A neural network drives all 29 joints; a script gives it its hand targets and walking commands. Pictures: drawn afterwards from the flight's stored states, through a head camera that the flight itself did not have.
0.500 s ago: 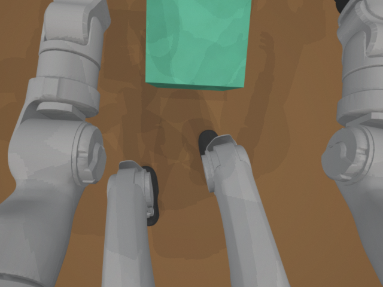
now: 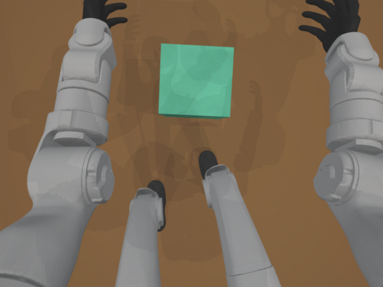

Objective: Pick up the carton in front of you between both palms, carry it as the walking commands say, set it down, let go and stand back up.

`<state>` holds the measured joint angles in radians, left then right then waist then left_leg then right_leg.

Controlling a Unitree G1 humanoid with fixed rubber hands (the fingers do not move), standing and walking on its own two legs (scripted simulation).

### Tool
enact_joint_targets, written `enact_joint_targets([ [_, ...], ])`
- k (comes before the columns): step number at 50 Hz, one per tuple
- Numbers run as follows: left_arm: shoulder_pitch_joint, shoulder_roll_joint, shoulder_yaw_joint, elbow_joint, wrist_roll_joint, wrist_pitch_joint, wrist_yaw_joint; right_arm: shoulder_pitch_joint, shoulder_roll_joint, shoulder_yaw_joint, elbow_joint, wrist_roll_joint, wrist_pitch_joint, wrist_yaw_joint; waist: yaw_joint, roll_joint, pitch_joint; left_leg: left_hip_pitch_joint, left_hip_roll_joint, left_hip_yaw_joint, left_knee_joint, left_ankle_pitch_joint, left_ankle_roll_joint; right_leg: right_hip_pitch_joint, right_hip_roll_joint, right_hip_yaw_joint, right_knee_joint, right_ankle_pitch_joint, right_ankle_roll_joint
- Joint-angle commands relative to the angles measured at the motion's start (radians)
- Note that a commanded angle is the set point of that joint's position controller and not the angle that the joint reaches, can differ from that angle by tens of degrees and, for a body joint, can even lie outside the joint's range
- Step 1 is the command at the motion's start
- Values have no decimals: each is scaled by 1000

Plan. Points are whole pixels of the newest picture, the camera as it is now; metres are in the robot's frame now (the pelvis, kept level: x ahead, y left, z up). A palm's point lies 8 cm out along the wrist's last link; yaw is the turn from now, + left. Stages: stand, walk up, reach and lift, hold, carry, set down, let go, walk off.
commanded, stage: let go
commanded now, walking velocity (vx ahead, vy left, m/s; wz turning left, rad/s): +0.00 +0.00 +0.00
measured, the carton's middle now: (194, 87) +0.49 -0.11 -0.51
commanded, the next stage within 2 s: stand in 1.38 s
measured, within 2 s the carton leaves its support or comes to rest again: neither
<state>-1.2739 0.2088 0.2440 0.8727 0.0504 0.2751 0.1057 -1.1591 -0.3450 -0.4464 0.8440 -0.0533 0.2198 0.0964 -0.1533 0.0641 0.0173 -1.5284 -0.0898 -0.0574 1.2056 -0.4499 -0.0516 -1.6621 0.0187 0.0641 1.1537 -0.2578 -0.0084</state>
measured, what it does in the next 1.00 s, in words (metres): rises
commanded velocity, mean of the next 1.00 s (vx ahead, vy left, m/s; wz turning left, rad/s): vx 0.00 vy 0.00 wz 0.00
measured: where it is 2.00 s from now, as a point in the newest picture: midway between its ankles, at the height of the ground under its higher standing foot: (185, 199)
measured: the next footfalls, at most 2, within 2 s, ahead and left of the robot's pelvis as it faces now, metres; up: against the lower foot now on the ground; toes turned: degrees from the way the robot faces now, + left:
none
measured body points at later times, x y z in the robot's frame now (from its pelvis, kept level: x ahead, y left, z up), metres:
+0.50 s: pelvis +0.05 -0.01 +0.10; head +0.24 -0.05 +0.51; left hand +0.41 +0.12 -0.01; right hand +0.32 -0.30 +0.00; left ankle +0.04 +0.14 -0.60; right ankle +0.11 -0.11 -0.60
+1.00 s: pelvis +0.10 +0.03 +0.14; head +0.14 +0.03 +0.59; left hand +0.30 +0.25 +0.06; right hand +0.25 -0.21 +0.06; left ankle +0.04 +0.14 -0.60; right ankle +0.11 -0.11 -0.60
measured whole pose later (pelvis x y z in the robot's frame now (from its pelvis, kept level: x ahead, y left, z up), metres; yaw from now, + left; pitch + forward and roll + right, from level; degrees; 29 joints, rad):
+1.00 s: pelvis +0.10 +0.03 +0.14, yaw -4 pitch +1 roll -2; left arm 0.21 0.19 0.05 0.45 0.02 0.05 -0.04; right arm 0.23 -0.22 -0.04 0.43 0.01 0.07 0.07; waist -0.01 0.03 0.06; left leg -0.12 -0.03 -0.08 0.45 -0.34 0.03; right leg -0.23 0.02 0.06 0.41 -0.19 0.03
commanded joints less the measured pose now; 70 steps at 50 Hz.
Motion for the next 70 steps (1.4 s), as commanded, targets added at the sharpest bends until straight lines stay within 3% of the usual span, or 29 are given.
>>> enact_joint_targets([
  [1, -99, 25, 23, -122, 43, -29, 11, -101, -123, -7, -115, -41, -32, 20, -52, -32, -1067, 186, -59, 106, -200, 169, -22, 1091, 23, -95, -76, 535, 33],
  [7, 205, -85, 8, -328, 90, -55, 65, 180, -115, 54, -240, -74, -52, 55, -38, -66, -1064, 284, -55, 102, -327, 254, -32, 1326, 15, -64, -174, 643, 10],
  [12, 402, -103, -26, -456, 82, -90, 71, 384, -98, 141, -318, -28, -86, 61, -17, -80, -916, 373, -47, 101, -419, 185, -21, 1417, 7, -35, -290, 542, 14],
  [21, 775, -83, -56, -402, 69, -178, 0, 748, -15, 256, -375, 34, -154, 48, 47, -123, -677, 506, -10, 87, -540, 118, 9, 1569, -12, 10, -436, 392, 28],
  [27, 986, -49, -81, -371, 52, -238, -41, 989, 19, 306, -427, 50, -199, 16, 65, -138, -524, 691, 13, 65, -624, 118, 32, 1599, -16, 3, -516, 355, 34],
  [32, 1129, -22, -113, -396, 32, -276, -68, 1171, 41, 346, -479, 60, -223, -8, 75, -117, -378, 875, 30, 50, -704, 152, 39, 1597, -3, -16, -595, 320, 37],
  [36, 1239, 1, -137, -432, 18, -288, -86, 1272, 43, 375, -512, 74, -224, -20, 95, -65, -271, 1013, 44, 41, -774, 200, 39, 1620, 13, -35, -654, 298, 32],
  [43, 1395, 29, -161, -491, -7, -268, -119, 1349, 30, 383, -524, 71, -197, -24, 132, 15, -123, 1145, 73, 12, -867, 328, 29, 1706, 40, -57, -700, 307, 21],
  [56, 1459, 65, -203, -542, -57, -196, -159, 1383, 11, 357, -497, 46, -129, -29, 139, -27, -27, 1258, 91, -5, -860, 553, 11, 1718, 59, -63, -717, 337, 13],
  [60, 1469, 71, -195, -540, -49, -187, -157, 1376, 15, 356, -501, 47, -123, -26, 150, -14, -39, 1273, 86, -1, -850, 592, 8, 1724, 56, -58, -715, 357, 14],
  [61, 1506, 64, -193, -470, -64, -214, -133, 1354, -26, 343, -537, 25, -73, -53, 140, -21, -83, 1324, 94, -12, -808, 709, 3, 1675, 85, -65, -681, 337, 19],
  [63, 1492, 64, -202, -500, -58, -223, -118, 1386, -15, 357, -526, 27, -60, -70, 145, 9, -90, 1341, 94, -17, -788, 762, -4, 1630, 80, -58, -678, 333, 16],
  [69, 1484, 72, -193, -485, -55, -221, -118, 1376, 6, 380, -530, 33, -46, -87, 150, -15, -88, 1281, 79, -1, -795, 633, 13, 1636, 64, -46, -668, 376, 20],
  [70, 1495, 220, -146, -319, -2, -229, -91, 1321, -108, 349, -417, 14, -107, -110, 174, 36, -44, 1240, 104, -17, -765, 372, 6, 1546, -50, -27, -660, 280, 34],
])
